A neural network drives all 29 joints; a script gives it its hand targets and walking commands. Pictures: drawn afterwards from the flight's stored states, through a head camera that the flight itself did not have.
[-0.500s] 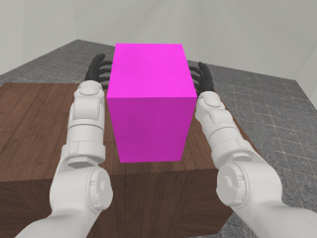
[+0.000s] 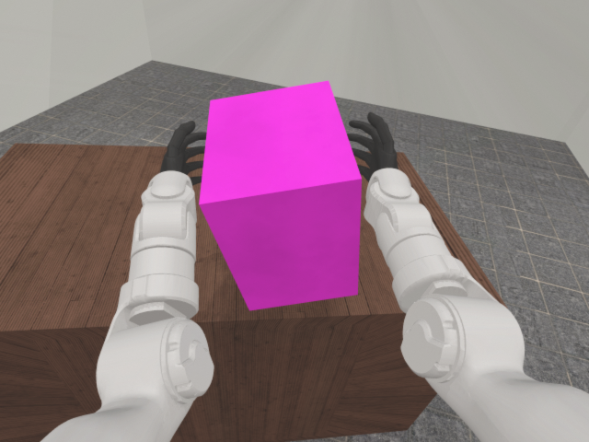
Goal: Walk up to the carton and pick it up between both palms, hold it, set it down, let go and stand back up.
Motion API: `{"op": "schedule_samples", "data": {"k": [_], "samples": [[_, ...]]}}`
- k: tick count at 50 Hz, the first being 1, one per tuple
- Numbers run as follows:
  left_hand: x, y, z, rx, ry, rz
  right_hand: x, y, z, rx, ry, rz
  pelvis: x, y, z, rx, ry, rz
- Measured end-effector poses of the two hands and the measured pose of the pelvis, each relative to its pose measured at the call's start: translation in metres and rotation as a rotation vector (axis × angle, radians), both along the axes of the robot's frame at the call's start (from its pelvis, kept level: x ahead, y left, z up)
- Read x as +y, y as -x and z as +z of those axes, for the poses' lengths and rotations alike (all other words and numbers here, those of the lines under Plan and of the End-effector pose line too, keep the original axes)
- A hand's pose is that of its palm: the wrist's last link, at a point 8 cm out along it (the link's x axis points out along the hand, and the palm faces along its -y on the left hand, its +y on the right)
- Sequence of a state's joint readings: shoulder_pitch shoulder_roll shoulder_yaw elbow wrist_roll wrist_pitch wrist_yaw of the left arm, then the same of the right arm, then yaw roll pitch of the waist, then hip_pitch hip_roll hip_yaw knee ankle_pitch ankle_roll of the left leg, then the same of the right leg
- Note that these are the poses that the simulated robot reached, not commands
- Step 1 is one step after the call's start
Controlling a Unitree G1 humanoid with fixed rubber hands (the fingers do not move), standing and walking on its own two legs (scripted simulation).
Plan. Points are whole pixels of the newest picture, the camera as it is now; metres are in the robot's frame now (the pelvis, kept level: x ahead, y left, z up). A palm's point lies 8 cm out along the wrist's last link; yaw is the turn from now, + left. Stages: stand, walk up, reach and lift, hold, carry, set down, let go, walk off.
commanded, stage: set down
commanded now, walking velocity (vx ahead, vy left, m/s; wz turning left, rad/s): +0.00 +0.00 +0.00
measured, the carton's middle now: (287, 201) +0.46 +0.03 +0.12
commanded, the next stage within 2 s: none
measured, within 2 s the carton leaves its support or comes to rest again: neither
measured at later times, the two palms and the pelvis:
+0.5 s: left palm (181, 185) +0.43 +0.18 +0.17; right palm (375, 174) +0.43 -0.09 +0.20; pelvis +0.00 +0.01 +0.00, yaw -2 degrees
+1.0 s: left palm (191, 181) +0.44 +0.17 +0.17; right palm (377, 195) +0.43 -0.10 +0.16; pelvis +0.00 +0.01 +0.00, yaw -3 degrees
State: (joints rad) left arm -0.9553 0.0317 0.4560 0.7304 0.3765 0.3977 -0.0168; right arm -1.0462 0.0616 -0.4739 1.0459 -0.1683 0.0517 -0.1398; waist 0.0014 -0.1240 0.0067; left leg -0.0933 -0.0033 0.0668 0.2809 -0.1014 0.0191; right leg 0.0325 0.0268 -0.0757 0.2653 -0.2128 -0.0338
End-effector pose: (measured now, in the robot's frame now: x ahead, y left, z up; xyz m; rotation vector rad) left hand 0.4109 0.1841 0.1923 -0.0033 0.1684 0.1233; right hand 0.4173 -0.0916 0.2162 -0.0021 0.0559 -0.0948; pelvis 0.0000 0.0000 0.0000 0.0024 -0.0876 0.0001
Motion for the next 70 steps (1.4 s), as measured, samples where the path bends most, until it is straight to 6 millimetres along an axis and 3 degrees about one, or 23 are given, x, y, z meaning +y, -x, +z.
{"op": "schedule_samples", "data": {"k": [5,10,14,19,24,27,30,33,38,42,47,53,57,60,64,70], "samples": [[-0.009,-0.006,-0.002,-0.001,-0.037,-0.019,-0.009,0.003,-0.024,0.050,-0.031,-0.034,0.003,-0.001,0.000,0.012,0.003,0.007],[-0.037,-0.013,0.016,-0.045,-0.065,-0.063,-0.032,0.014,-0.050,0.077,-0.076,-0.089,0.010,-0.002,0.000,0.025,0.006,-0.016],[-0.051,-0.018,0.025,-0.044,-0.070,-0.094,-0.043,0.018,-0.056,0.078,-0.089,-0.102,0.013,0.000,0.000,0.020,0.003,-0.052],[-0.034,-0.020,0.015,-0.008,-0.039,-0.068,-0.034,0.007,-0.038,0.038,-0.054,-0.068,0.011,0.000,0.001,0.031,-0.003,-0.068],[-0.004,-0.018,-0.018,0.055,0.005,-0.027,-0.005,-0.012,-0.016,0.016,-0.003,-0.010,0.007,-0.003,0.001,0.044,-0.004,-0.039],[0.006,-0.018,-0.039,0.077,0.015,-0.016,0.008,-0.019,-0.016,0.033,0.015,0.010,0.006,-0.005,0.001,0.052,-0.002,-0.018],[0.007,-0.020,-0.049,0.078,0.003,-0.017,0.009,-0.021,-0.025,0.041,0.018,0.005,0.007,-0.009,0.001,0.086,0.002,0.002],[-0.005,-0.026,-0.044,0.047,-0.012,-0.033,-0.004,-0.017,-0.038,0.053,0.006,-0.034,0.009,-0.013,0.001,0.119,0.006,0.003],[-0.040,-0.038,-0.014,-0.015,-0.039,-0.096,-0.036,0.001,-0.069,0.122,-0.042,-0.112,0.014,-0.014,0.000,0.101,0.006,-0.035],[-0.057,-0.043,-0.001,0.001,-0.063,-0.137,-0.046,0.010,-0.087,0.150,-0.080,-0.126,0.017,-0.009,0.000,0.073,0.002,-0.079],[-0.035,-0.037,-0.009,0.033,-0.073,-0.076,-0.032,-0.004,-0.074,0.085,-0.083,-0.081,0.015,-0.005,0.001,0.089,-0.004,-0.086],[0.007,-0.027,-0.049,0.102,0.022,0.000,0.007,-0.026,-0.039,0.040,-0.019,0.012,0.006,-0.005,0.001,0.106,-0.006,-0.030],[0.012,-0.029,-0.072,0.117,0.045,-0.010,0.017,-0.030,-0.035,0.063,0.028,0.011,0.001,-0.009,0.001,0.137,-0.003,0.000],[0.003,-0.036,-0.070,0.106,0.038,-0.029,0.007,-0.029,-0.038,0.071,0.036,-0.022,0.002,-0.014,0.000,0.168,0.000,0.008],[-0.024,-0.046,-0.052,0.074,-0.015,-0.077,-0.023,-0.021,-0.048,0.086,-0.003,-0.081,0.006,-0.016,0.000,0.175,0.001,-0.020],[-0.057,-0.052,-0.040,0.106,-0.052,-0.125,-0.055,-0.005,-0.089,0.159,-0.061,-0.122,0.015,-0.011,0.001,0.125,-0.005,-0.091]]}}
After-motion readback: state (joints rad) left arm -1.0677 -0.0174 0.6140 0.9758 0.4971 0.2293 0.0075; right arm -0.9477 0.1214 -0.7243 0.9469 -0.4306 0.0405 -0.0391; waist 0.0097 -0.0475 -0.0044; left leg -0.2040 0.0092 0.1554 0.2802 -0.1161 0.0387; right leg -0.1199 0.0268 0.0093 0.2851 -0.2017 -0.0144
